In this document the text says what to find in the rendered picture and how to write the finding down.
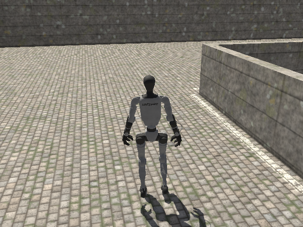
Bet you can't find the left robot hand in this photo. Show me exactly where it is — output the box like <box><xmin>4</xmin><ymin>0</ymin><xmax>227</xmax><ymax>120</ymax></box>
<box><xmin>122</xmin><ymin>135</ymin><xmax>133</xmax><ymax>146</ymax></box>

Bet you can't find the right robot hand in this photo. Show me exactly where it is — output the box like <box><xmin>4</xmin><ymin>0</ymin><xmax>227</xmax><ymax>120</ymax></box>
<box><xmin>170</xmin><ymin>135</ymin><xmax>182</xmax><ymax>147</ymax></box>

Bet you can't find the robot right upper arm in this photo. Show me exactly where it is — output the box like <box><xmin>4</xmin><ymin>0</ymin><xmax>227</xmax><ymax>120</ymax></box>
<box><xmin>160</xmin><ymin>95</ymin><xmax>173</xmax><ymax>122</ymax></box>

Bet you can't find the humanoid robot head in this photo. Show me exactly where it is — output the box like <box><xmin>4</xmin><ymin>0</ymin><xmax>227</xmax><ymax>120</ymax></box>
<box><xmin>142</xmin><ymin>75</ymin><xmax>158</xmax><ymax>98</ymax></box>

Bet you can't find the robot right foot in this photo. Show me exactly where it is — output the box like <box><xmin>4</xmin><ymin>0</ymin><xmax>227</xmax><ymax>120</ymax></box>
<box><xmin>161</xmin><ymin>185</ymin><xmax>169</xmax><ymax>194</ymax></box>

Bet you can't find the right robot forearm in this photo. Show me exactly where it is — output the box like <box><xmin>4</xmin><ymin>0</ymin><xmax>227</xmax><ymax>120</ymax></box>
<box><xmin>169</xmin><ymin>114</ymin><xmax>180</xmax><ymax>136</ymax></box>

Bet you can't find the left robot forearm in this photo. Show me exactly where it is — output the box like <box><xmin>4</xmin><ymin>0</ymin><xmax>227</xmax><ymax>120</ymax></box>
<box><xmin>124</xmin><ymin>116</ymin><xmax>133</xmax><ymax>136</ymax></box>

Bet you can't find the robot left upper arm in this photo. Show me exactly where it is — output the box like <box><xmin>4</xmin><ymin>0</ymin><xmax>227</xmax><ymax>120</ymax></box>
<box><xmin>128</xmin><ymin>96</ymin><xmax>140</xmax><ymax>123</ymax></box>

